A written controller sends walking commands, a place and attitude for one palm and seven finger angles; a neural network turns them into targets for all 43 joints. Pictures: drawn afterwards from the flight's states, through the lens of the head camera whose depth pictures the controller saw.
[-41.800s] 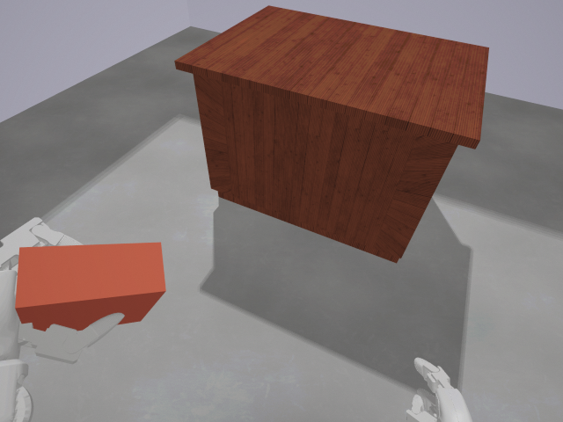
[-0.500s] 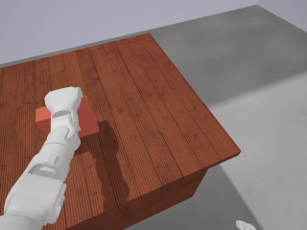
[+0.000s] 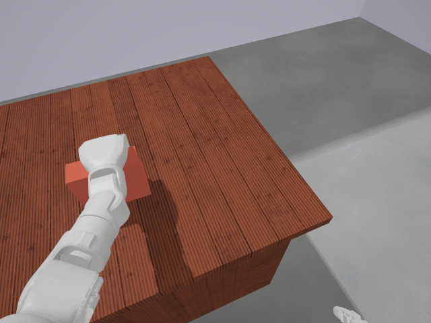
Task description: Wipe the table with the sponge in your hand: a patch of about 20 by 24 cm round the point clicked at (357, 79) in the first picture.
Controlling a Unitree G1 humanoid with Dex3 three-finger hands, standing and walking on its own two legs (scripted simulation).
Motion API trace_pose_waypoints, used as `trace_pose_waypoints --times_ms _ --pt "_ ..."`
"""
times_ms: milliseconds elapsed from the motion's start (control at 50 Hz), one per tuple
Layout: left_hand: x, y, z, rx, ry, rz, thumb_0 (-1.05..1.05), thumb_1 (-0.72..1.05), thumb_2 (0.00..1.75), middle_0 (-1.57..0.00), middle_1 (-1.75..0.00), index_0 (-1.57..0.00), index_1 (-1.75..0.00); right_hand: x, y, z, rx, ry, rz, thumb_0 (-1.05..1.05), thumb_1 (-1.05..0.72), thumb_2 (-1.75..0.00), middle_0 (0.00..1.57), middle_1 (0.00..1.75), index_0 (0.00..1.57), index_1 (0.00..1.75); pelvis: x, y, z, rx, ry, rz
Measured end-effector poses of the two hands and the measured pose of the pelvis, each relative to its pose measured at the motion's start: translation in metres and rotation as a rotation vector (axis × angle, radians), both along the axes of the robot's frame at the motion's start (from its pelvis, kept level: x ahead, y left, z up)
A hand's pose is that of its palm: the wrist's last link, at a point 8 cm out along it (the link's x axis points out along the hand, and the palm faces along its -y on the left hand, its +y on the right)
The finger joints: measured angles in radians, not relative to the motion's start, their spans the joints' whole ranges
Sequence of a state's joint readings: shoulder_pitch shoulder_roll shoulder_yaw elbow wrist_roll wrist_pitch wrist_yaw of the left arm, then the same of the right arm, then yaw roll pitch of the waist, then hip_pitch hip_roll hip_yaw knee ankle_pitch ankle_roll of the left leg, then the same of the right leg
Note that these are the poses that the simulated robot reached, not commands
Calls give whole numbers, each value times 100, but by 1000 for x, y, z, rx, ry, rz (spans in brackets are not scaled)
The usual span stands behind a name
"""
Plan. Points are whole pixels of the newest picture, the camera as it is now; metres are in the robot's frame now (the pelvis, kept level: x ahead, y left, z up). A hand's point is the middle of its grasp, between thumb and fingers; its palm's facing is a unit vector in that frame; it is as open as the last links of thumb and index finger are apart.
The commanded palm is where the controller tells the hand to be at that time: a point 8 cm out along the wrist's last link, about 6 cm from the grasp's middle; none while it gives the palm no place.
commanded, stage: wipe back along the middle lane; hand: left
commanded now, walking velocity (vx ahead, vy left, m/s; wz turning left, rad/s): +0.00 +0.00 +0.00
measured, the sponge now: (114, 185) +0.39 +0.26 +0.00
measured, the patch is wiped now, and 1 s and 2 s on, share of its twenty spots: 0.50 0.55 0.70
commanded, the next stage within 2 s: slide across to the third lane in 1.30 s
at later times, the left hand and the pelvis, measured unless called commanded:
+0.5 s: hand (114, 182) +0.37 +0.24 +0.04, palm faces -0.03 -0.02 -1.00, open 9.7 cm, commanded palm +0.33 +0.21 +0.08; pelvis +0.00 +0.00 +0.00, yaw +0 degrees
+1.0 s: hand (115, 202) +0.32 +0.22 +0.05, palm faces +0.03 -0.08 -1.00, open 9.6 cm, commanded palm +0.27 +0.20 +0.08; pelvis +0.01 +0.00 +0.00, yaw +0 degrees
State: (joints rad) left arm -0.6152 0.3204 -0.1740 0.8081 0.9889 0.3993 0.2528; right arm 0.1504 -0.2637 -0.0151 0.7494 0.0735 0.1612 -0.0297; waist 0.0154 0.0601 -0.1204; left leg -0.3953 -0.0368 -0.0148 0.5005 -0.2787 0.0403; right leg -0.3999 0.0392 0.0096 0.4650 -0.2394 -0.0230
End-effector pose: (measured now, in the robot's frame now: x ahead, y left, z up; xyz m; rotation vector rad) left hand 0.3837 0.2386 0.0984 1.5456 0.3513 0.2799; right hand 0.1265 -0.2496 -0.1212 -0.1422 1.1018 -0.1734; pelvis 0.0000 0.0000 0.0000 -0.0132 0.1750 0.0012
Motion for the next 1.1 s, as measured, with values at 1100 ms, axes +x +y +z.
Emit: trace_pose_waypoints --times_ms 1100 --pt "-99 -31 2 -69 -71 -23 2 -45 107 -71 -147 -75 -141 97 44 42 109 -284 161 1 -91 -90 20 30 20 29 1 4 0 8 -112 -4"
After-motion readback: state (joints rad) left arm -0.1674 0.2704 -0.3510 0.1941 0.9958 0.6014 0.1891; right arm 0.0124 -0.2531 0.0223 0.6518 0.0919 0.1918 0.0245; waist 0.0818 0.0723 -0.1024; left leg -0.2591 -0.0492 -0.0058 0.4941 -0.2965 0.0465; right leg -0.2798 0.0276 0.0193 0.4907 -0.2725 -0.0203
